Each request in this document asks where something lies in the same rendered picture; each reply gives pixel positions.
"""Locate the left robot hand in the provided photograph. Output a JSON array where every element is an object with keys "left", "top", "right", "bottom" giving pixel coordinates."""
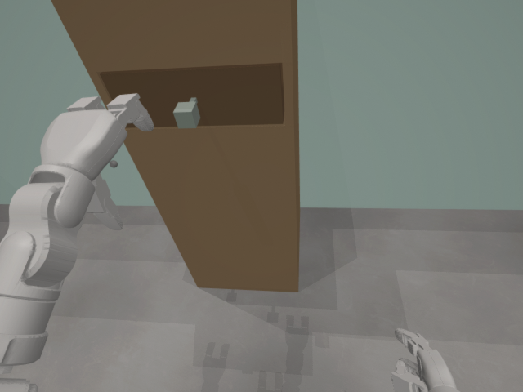
[{"left": 40, "top": 93, "right": 154, "bottom": 230}]

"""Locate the drawer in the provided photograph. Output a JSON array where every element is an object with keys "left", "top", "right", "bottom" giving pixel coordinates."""
[{"left": 100, "top": 63, "right": 284, "bottom": 128}]

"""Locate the handle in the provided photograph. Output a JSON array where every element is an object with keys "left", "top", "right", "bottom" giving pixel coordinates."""
[{"left": 173, "top": 97, "right": 200, "bottom": 128}]

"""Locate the left robot forearm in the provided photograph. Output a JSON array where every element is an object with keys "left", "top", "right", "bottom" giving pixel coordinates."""
[{"left": 0, "top": 164, "right": 95, "bottom": 374}]

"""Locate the right robot hand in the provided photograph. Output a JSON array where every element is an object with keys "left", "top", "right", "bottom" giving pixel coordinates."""
[{"left": 391, "top": 328, "right": 457, "bottom": 392}]

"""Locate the cabinet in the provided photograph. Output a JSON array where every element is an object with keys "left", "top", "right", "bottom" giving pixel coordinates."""
[{"left": 51, "top": 0, "right": 300, "bottom": 292}]

